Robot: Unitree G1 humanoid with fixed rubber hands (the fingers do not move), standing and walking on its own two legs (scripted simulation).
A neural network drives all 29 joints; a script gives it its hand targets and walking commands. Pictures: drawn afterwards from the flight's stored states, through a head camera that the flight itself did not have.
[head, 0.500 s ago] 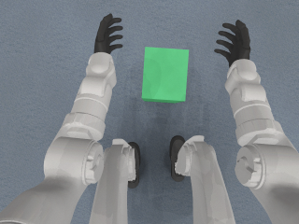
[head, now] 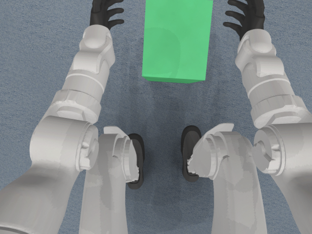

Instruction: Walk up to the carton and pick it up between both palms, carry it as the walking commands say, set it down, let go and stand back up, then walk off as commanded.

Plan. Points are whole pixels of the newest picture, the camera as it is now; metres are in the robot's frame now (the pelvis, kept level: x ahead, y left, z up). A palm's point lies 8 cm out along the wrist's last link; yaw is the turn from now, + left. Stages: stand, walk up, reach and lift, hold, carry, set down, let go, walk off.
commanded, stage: reach and lift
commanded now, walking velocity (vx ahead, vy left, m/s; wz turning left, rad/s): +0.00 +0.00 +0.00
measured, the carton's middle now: (172, 50) +0.51 -0.04 -0.30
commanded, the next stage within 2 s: none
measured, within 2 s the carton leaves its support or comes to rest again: leaves its support in 1.50 s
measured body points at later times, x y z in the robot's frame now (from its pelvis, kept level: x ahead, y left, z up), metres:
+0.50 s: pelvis +0.00 +0.00 -0.06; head +0.36 -0.01 +0.20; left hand +0.55 +0.12 -0.24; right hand +0.53 -0.20 -0.24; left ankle +0.10 +0.11 -0.39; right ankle +0.12 -0.10 -0.39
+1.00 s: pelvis -0.01 +0.00 -0.05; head +0.37 -0.01 +0.20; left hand +0.55 +0.08 -0.24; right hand +0.54 -0.16 -0.24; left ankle +0.10 +0.11 -0.39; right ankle +0.12 -0.10 -0.39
